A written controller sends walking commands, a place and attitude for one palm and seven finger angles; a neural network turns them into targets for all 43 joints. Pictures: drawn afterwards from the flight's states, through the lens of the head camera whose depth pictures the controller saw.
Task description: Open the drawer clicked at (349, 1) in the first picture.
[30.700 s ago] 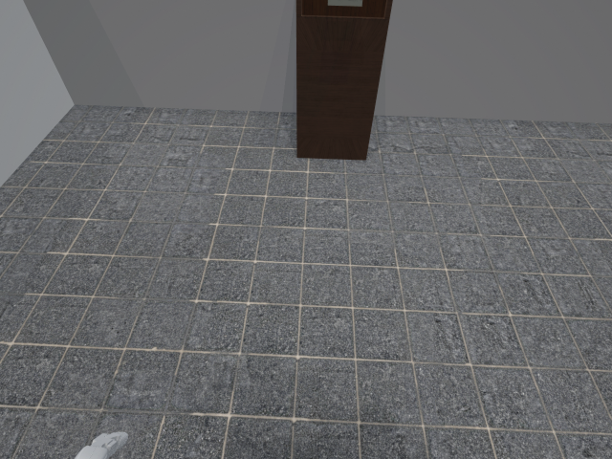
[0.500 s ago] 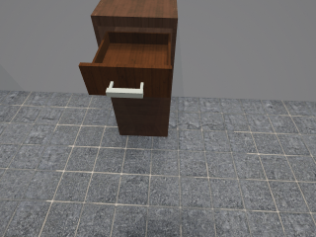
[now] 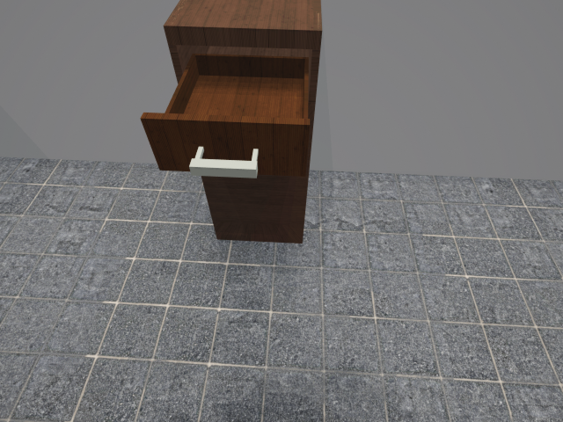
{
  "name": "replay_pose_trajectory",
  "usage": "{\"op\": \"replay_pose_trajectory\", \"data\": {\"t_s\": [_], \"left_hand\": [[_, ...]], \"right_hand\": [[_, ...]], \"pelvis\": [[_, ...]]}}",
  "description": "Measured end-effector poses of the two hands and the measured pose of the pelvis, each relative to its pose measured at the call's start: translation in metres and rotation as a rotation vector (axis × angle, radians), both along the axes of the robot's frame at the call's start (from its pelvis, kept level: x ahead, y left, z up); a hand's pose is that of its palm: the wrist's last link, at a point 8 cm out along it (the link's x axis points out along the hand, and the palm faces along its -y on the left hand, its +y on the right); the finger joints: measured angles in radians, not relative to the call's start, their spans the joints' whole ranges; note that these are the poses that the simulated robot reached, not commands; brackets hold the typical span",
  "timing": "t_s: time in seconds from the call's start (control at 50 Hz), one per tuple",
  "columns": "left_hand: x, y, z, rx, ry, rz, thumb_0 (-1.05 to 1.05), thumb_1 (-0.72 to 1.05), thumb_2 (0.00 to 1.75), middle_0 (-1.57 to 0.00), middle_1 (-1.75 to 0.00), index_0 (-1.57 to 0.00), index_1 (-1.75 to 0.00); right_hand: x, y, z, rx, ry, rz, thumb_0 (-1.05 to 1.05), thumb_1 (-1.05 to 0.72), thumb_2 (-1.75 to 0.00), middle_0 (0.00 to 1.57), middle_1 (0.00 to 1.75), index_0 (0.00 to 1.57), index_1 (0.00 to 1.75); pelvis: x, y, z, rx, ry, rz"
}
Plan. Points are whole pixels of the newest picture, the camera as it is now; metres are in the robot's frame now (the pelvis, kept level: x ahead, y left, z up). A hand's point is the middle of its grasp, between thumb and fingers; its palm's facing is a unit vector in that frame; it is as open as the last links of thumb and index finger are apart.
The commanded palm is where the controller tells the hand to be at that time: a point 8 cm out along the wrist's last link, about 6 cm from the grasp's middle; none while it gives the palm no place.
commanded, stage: look to check the result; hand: left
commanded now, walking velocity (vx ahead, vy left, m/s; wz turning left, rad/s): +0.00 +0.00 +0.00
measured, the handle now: (226, 160) +0.58 +0.15 +0.00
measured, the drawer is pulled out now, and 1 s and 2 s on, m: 0.30 0.30 0.30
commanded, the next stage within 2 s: stand and wait in 0.02 s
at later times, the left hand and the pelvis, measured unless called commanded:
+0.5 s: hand out of the picture +0.10 +0.24 -0.16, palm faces -0.04 -0.94 -0.33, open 7.4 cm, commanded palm none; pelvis +0.01 +0.00 +0.00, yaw +0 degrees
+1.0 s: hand out of the picture +0.10 +0.24 -0.16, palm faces -0.03 -0.94 -0.33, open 7.4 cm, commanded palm none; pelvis +0.02 -0.01 +0.00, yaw +0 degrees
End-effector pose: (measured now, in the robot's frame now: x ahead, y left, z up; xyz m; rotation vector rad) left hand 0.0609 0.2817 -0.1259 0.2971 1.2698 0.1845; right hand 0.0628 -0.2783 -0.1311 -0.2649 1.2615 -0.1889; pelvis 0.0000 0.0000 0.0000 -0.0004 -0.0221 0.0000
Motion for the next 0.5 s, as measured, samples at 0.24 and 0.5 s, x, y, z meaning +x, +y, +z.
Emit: {"op": "replay_pose_trajectory", "data": {"t_s": [0.24,0.5], "left_hand": [[0.020,0.000,0.001,-0.002,-0.028,-0.015,0.00,0.91,0.90,-0.20,-0.30,-0.20,-0.30],[0.030,0.003,0.003,0.012,-0.027,-0.019,0.00,0.91,0.90,-0.20,-0.30,-0.20,-0.30]], "right_hand": [[0.011,-0.010,0.006,-0.026,-0.010,0.000,0.00,-0.91,-0.90,0.20,0.30,0.20,0.30],[0.013,-0.013,0.006,-0.031,0.003,-0.004,0.00,-0.90,-0.90,0.20,0.30,0.20,0.30]], "pelvis": [[0.008,-0.002,0.000,0.001,0.003,-0.001],[0.015,-0.003,0.001,0.001,0.005,-0.002]]}}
